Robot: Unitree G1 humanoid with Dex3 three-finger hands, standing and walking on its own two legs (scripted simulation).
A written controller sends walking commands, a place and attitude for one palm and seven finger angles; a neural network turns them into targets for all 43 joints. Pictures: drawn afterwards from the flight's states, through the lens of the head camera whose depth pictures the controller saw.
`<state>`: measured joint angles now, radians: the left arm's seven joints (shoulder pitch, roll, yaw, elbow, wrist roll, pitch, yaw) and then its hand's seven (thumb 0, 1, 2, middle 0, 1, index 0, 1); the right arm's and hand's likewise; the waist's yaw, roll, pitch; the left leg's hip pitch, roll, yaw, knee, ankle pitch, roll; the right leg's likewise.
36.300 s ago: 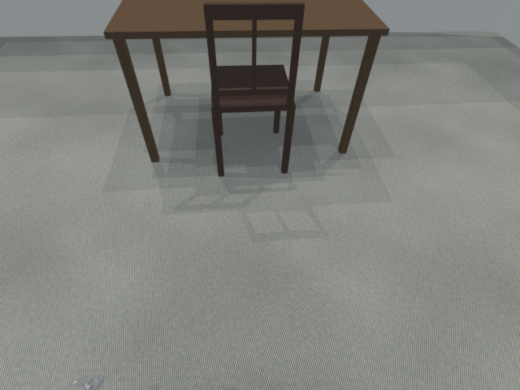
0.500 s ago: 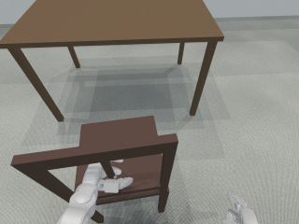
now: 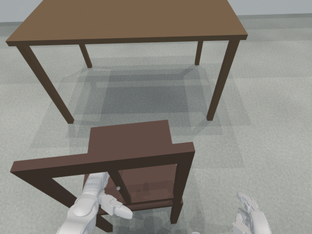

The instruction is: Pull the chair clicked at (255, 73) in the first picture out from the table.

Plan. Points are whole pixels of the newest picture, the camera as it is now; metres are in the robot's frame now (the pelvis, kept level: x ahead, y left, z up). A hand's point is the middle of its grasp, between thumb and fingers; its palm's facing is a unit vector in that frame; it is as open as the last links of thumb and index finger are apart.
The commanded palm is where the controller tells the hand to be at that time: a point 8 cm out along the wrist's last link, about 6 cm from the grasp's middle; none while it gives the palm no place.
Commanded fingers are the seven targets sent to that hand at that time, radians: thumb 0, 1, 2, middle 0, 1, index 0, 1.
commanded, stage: draw the fingers out of the gap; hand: left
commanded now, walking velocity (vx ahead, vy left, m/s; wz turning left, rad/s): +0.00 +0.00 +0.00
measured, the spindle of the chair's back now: (121, 187) +0.26 +0.11 -0.07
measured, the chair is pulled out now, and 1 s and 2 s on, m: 0.59 0.59 0.59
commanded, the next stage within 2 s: draw the hand back to the body in 0.82 s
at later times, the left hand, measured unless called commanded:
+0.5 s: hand (109, 218) +0.18 +0.12 -0.03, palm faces -0.08 -0.99 -0.12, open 17.5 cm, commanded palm +0.16 +0.17 -0.01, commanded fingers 0.00 -0.55 0.20 0.00 0.00 0.00 0.00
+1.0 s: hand out of the picture +0.12 +0.12 -0.02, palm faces -0.03 -1.00 -0.04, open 17.5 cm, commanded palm +0.09 +0.18 +0.01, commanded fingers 0.00 -0.55 0.20 0.00 0.00 0.00 0.00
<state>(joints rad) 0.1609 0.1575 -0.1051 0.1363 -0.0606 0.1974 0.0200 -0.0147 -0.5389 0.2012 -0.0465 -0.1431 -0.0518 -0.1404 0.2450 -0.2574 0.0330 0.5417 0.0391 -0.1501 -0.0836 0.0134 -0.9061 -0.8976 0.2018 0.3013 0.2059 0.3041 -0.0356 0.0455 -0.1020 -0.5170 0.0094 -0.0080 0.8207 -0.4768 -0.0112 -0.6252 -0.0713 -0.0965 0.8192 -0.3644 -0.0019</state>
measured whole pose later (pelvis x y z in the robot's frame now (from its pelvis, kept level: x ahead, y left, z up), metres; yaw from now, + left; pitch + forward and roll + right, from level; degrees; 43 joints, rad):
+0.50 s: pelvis +0.01 +0.01 -0.01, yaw +1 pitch +11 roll -1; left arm 0.55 0.17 -0.16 -0.20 -0.02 0.20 0.02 -0.02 -0.54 0.20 0.00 0.00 -0.01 0.00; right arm 0.27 -0.24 0.03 0.47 0.04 -0.16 -0.10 0.01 -0.91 -0.90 0.20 0.30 0.21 0.30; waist -0.03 0.05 -0.15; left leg -0.58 0.00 -0.02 0.92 -0.54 0.00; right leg -0.67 -0.08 -0.11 0.90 -0.42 0.01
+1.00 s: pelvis +0.00 +0.01 -0.03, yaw +0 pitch +12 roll -1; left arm 0.82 0.16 -0.19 -0.39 -0.04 0.13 0.01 -0.02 -0.54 0.20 0.00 0.00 -0.01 0.00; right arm 0.28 -0.21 0.01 0.40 0.04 -0.16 -0.11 0.01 -0.90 -0.90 0.20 0.30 0.21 0.30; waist -0.01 0.04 -0.18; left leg -0.66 0.01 -0.02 1.03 -0.58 0.01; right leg -0.75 -0.08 -0.10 0.98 -0.44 0.01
